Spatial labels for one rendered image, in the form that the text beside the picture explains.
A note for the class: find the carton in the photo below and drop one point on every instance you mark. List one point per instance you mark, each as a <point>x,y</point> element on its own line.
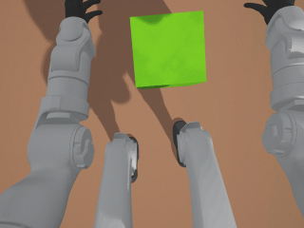
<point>168,49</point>

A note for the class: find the left robot shin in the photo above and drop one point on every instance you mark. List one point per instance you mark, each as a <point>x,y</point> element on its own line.
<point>118,135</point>

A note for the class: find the left robot upper arm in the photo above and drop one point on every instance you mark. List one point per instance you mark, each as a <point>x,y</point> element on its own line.
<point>56,154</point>

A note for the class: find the robot left forearm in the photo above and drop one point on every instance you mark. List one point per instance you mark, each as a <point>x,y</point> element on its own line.
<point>68,76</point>

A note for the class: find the robot right forearm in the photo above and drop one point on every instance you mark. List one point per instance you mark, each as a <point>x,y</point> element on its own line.
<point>285,40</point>

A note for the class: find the left robot thigh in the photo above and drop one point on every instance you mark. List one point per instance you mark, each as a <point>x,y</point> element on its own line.
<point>114,205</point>

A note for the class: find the robot left hand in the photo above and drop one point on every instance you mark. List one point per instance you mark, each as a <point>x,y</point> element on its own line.
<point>77,8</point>

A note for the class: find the right robot upper arm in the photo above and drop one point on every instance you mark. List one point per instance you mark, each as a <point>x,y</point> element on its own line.
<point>283,137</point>

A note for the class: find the robot right hand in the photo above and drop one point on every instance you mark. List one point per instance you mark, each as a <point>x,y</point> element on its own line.
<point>272,7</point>

